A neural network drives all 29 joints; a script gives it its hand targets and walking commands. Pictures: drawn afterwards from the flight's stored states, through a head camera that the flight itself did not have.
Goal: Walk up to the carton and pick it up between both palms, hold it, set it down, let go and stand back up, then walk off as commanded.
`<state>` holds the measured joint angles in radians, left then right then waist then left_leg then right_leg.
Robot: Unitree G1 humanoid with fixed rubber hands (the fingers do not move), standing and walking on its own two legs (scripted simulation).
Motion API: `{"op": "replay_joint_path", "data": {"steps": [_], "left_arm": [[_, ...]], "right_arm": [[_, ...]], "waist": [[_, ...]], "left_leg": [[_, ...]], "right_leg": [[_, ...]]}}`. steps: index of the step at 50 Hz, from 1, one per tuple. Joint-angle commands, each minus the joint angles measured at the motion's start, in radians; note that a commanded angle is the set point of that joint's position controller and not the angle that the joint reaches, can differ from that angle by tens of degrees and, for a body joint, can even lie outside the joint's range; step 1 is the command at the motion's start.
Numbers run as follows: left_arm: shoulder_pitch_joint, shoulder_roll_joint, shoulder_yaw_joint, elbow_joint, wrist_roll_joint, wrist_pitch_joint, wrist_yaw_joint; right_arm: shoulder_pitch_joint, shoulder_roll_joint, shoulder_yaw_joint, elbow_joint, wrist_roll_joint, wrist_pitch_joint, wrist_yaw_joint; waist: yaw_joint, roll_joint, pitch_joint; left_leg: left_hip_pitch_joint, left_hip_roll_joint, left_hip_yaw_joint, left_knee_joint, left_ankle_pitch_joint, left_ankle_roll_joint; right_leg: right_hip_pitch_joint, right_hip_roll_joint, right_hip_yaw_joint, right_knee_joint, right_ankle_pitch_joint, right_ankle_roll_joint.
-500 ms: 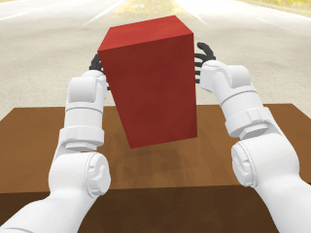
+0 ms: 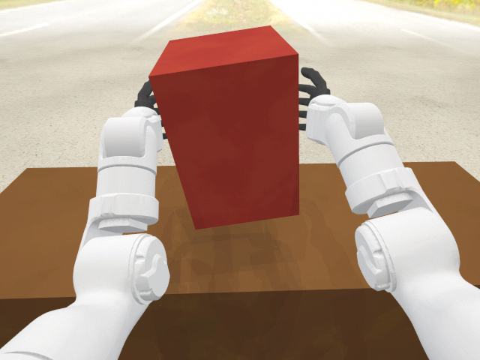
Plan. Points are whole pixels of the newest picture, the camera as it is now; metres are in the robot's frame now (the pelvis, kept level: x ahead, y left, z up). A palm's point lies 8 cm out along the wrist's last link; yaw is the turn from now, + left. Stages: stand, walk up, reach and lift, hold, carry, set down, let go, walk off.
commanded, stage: hold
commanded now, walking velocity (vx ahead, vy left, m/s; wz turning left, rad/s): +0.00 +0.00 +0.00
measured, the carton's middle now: (233, 126) +0.39 +0.01 +0.27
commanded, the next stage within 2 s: none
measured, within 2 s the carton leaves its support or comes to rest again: neither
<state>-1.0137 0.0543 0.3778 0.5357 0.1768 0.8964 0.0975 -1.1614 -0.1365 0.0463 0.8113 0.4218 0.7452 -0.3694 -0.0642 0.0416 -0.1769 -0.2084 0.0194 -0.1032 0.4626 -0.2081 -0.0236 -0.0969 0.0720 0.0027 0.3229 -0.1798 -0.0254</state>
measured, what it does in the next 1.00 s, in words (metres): stands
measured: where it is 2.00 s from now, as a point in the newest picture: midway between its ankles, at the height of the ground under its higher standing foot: outside the picture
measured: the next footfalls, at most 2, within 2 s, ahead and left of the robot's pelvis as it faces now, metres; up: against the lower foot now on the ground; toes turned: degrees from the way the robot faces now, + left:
none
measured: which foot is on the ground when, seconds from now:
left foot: down 0.00-1.00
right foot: down 0.00-1.00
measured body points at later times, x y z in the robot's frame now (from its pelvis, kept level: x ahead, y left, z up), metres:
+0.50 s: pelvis -0.01 +0.00 +0.00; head -0.09 +0.01 +0.44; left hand +0.39 +0.14 +0.28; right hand +0.38 -0.12 +0.31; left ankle +0.03 +0.13 -0.74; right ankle +0.00 -0.11 -0.74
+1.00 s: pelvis +0.00 +0.00 +0.00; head -0.09 +0.01 +0.44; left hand +0.39 +0.14 +0.29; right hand +0.39 -0.13 +0.30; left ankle +0.03 +0.13 -0.74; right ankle +0.00 -0.11 -0.74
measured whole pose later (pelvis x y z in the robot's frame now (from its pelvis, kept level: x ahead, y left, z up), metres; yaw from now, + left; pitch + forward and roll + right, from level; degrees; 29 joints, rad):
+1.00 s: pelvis +0.00 +0.00 +0.00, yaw +0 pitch -2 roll -2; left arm -1.02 0.05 0.37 0.55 0.17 0.88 0.11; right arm -1.17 -0.14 0.03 0.82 0.42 0.75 -0.37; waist -0.07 0.04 -0.19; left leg -0.22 0.02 -0.11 0.47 -0.21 -0.02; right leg -0.11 0.08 0.01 0.32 -0.18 -0.03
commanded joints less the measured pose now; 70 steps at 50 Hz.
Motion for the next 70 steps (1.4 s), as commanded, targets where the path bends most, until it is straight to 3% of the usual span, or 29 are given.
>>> {"op": "replay_joint_path", "data": {"steps": [1, 5, 8, 10, 11, 13, 14, 16, 17, 19, 22, 23, 24, 25, 30, 33, 35, 36, 40, 44, 48, 50, 52, 53, 56, 60, 63, 64, 70], "left_arm": [[-1.014, -0.597, -0.354, -0.217, -0.204, -0.11, -0.162], [-0.973, -0.591, -0.323, -0.169, -0.172, -0.098, -0.172], [-0.987, -0.609, -0.347, -0.146, -0.181, -0.094, -0.168], [-0.986, -0.609, -0.327, -0.128, -0.178, -0.093, -0.17], [-1.004, -0.609, -0.347, -0.162, -0.181, -0.102, -0.165], [-1.011, -0.619, -0.345, -0.129, -0.17, -0.098, -0.164], [-1.014, -0.637, -0.369, -0.154, -0.19, -0.107, -0.165], [-0.992, -0.597, -0.338, -0.155, -0.177, -0.105, -0.161], [-0.993, -0.604, -0.328, -0.112, -0.168, -0.103, -0.159], [-0.976, -0.624, -0.322, -0.125, -0.168, -0.102, -0.159], [-1.035, -0.614, -0.331, -0.153, -0.172, -0.118, -0.161], [-1.065, -0.6, -0.333, -0.182, -0.191, -0.122, -0.155], [-1.041, -0.605, -0.348, -0.164, -0.182, -0.119, -0.151], [-1.056, -0.607, -0.336, -0.151, -0.192, -0.12, -0.152], [-1.021, -0.641, -0.372, -0.184, -0.218, -0.128, -0.141], [-1.009, -0.655, -0.377, -0.18, -0.207, -0.124, -0.136], [-1.027, -0.633, -0.349, -0.164, -0.202, -0.119, -0.142], [-1.003, -0.644, -0.369, -0.154, -0.211, -0.118, -0.146], [-1.006, -0.666, -0.397, -0.19, -0.235, -0.118, -0.145], [-1.004, -0.612, -0.346, -0.187, -0.2, -0.116, -0.149], [-1.014, -0.635, -0.374, -0.184, -0.214, -0.113, -0.155], [-1.018, -0.62, -0.38, -0.238, -0.221, -0.12, -0.146], [-0.998, -0.578, -0.333, -0.191, -0.197, -0.112, -0.15], [-0.976, -0.569, -0.315, -0.191, -0.187, -0.108, -0.155], [-0.941, -0.579, -0.3, -0.167, -0.158, -0.095, -0.17], [-0.994, -0.581, -0.319, -0.174, -0.165, -0.093, -0.174], [-0.964, -0.62, -0.351, -0.171, -0.183, -0.094, -0.175], [-0.959, -0.614, -0.343, -0.161, -0.186, -0.093, -0.175], [-1.002, -0.652, -0.408, -0.241, -0.234, -0.108, -0.158]], "right_arm": [[-0.961, 0.716, 0.138, -0.412, 0.211, -0.058, 0.15], [-0.939, 0.696, 0.128, -0.354, 0.2, -0.053, 0.151], [-0.95, 0.669, 0.093, -0.344, 0.188, -0.057, 0.156], [-1.007, 0.685, 0.103, -0.385, 0.184, -0.067, 0.163], [-0.941, 0.68, 0.086, -0.335, 0.186, -0.06, 0.161], [-0.985, 0.661, 0.084, -0.313, 0.187, -0.061, 0.168], [-0.965, 0.676, 0.083, -0.328, 0.192, -0.065, 0.173], [-0.934, 0.679, 0.107, -0.322, 0.2, -0.063, 0.172], [-0.959, 0.65, 0.075, -0.286, 0.181, -0.058, 0.172], [-0.971, 0.664, 0.093, -0.328, 0.189, -0.067, 0.173], [-0.967, 0.68, 0.068, -0.273, 0.179, -0.072, 0.181], [-0.945, 0.701, 0.092, -0.279, 0.181, -0.075, 0.186], [-0.937, 0.67, 0.079, -0.267, 0.185, -0.073, 0.181], [-0.983, 0.693, 0.09, -0.307, 0.183, -0.078, 0.186], [-1.0, 0.706, 0.106, -0.394, 0.198, -0.085, 0.175], [-0.952, 0.686, 0.107, -0.329, 0.205, -0.074, 0.177], [-0.983, 0.7, 0.12, -0.364, 0.202, -0.075, 0.174], [-0.994, 0.687, 0.106, -0.379, 0.198, -0.072, 0.17], [-1.005, 0.711, 0.127, -0.433, 0.213, -0.072, 0.162], [-0.958, 0.711, 0.132, -0.369, 0.202, -0.057, 0.159], [-0.967, 0.692, 0.106, -0.383, 0.2, -0.064, 0.161], [-0.976, 0.722, 0.135, -0.437, 0.22, -0.07, 0.16], [-0.996, 0.733, 0.177, -0.436, 0.228, -0.061, 0.154], [-0.915, 0.717, 0.158, -0.372, 0.212, -0.042, 0.153], [-0.874, 0.694, 0.122, -0.299, 0.201, -0.042, 0.151], [-0.976, 0.698, 0.118, -0.384, 0.207, -0.059, 0.156], [-0.938, 0.685, 0.12, -0.371, 0.208, -0.054, 0.151], [-0.964, 0.679, 0.117, -0.39, 0.207, -0.056, 0.154], [-0.984, 0.708, 0.147, -0.48, 0.221, -0.062, 0.149]], "waist": [[-0.015, 0.017, -0.503], [0.001, 0.001, -0.439], [-0.025, 0.057, -0.406], [-0.004, 0.016, -0.427], [-0.032, 0.054, -0.415], [-0.023, 0.062, -0.398], [-0.044, 0.058, -0.432], [-0.007, 0.044, -0.441], [-0.025, 0.047, -0.384], [-0.016, 0.014, -0.409], [-0.018, 0.04, -0.393], [-0.002, 0.039, -0.442], [-0.023, 0.071, -0.431], [-0.005, 0.036, -0.461], [-0.024, 0.032, -0.538], [-0.021, 0.063, -0.485], [0.0, 0.033, -0.506], [-0.024, 0.027, -0.475], [-0.037, 0.017, -0.521], [0.003, 0.009, -0.457], [-0.035, 0.035, -0.471], [-0.024, 0.038, -0.526], [0.02, 0.004, -0.516], [0.0, -0.017, -0.448], [0.001, 0.02, -0.382], [0.001, 0.017, -0.443], [-0.029, 0.022, -0.438], [-0.013, 0.015, -0.427], [-0.025, 0.039, -0.539]], "left_leg": [[0.151, -0.068, 0.05, -0.032, 0.281, -0.036], [0.159, -0.062, 0.051, -0.052, 0.262, -0.034], [0.146, -0.058, 0.049, -0.057, 0.229, -0.051], [0.13, -0.059, 0.05, -0.054, 0.229, -0.038], [0.147, -0.055, 0.045, -0.052, 0.252, -0.044], [0.137, -0.051, 0.042, -0.054, 0.249, -0.056], [0.146, -0.051, 0.037, -0.047, 0.247, -0.052], [0.147, -0.053, 0.036, -0.047, 0.271, -0.055], [0.132, -0.051, 0.043, -0.061, 0.232, -0.051], [0.132, -0.047, 0.042, -0.058, 0.241, -0.046], [0.123, -0.049, 0.042, -0.067, 0.205, -0.048], [0.117, -0.054, 0.047, -0.065, 0.239, -0.047], [0.14, -0.055, 0.046, -0.055, 0.244, -0.05], [0.137, -0.054, 0.045, -0.053, 0.24, -0.047], [0.162, -0.056, 0.041, -0.027, 0.289, -0.042], [0.186, -0.051, 0.037, -0.039, 0.29, -0.056], [0.162, -0.056, 0.045, -0.035, 0.279, -0.048], [0.161, -0.053, 0.039, -0.034, 0.281, -0.047], [0.162, -0.056, 0.036, -0.027, 0.301, -0.048], [0.133, -0.059, 0.05, -0.04, 0.258, -0.041], [0.15, -0.058, 0.042, -0.046, 0.251, -0.046], [0.166, -0.062, 0.043, -0.017, 0.328, -0.048], [0.154, -0.07, 0.049, -0.025, 0.322, -0.043], [0.151, -0.068, 0.048, -0.037, 0.289, -0.036], [0.142, -0.056, 0.047, -0.053, 0.268, -0.041], [0.139, -0.059, 0.048, -0.046, 0.285, -0.048], [0.147, -0.053, 0.04, -0.039, 0.305, -0.051], [0.152, -0.052, 0.038, -0.048, 0.287, -0.047], [0.173, -0.06, 0.04, -0.013, 0.347, -0.057]], "right_leg": [[0.125, 0.013, 0.025, -0.017, 0.353, 0.087], [0.104, 0.015, 0.021, -0.029, 0.283, 0.091], [0.067, 0.02, 0.018, -0.049, 0.184, 0.072], [0.087, 0.021, 0.024, -0.046, 0.195, 0.068], [0.076, 0.017, 0.013, -0.039, 0.227, 0.072], [0.062, 0.027, 0.007, -0.039, 0.203, 0.067], [0.063, 0.024, 0.016, -0.05, 0.207, 0.063], [0.104, 0.027, 0.011, -0.034, 0.225, 0.07], [0.073, 0.02, 0.014, -0.047, 0.197, 0.069], [0.078, 0.027, 0.016, -0.05, 0.193, 0.072], [0.06, 0.028, 0.013, -0.049, 0.15, 0.069], [0.073, 0.028, 0.009, -0.037, 0.177, 0.068], [0.077, 0.024, 0.007, -0.039, 0.198, 0.064], [0.068, 0.024, 0.01, -0.036, 0.186, 0.07], [0.095, 0.03, 0.015, -0.024, 0.266, 0.068], [0.047, 0.033, 0.008, -0.038, 0.224, 0.064], [0.072, 0.025, 0.014, -0.031, 0.228, 0.069], [0.07, 0.022, 0.021, -0.038, 0.247, 0.068], [0.096, 0.021, 0.024, -0.032, 0.284, 0.075], [0.098, 0.011, 0.034, -0.03, 0.279, 0.084], [0.094, 0.016, 0.022, -0.042, 0.231, 0.071], [0.117, 0.018, 0.025, -0.018, 0.348, 0.08], [0.129, 0.015, 0.032, -0.021, 0.371, 0.09], [0.129, 0.011, 0.028, -0.024, 0.364, 0.098], [0.084, 0.016, 0.026, -0.04, 0.283, 0.084], [0.124, 0.019, 0.021, -0.03, 0.312, 0.08], [0.1, 0.023, 0.014, -0.03, 0.334, 0.082], [0.092, 0.03, 0.015, -0.037, 0.283, 0.079], [0.123, 0.021, 0.023, -0.013, 0.397, 0.079]]}}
